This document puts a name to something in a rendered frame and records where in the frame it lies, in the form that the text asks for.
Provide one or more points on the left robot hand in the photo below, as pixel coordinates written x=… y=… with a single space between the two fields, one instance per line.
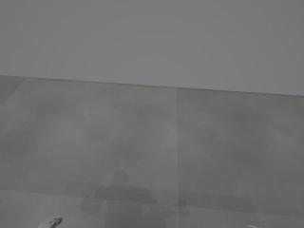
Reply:
x=51 y=222

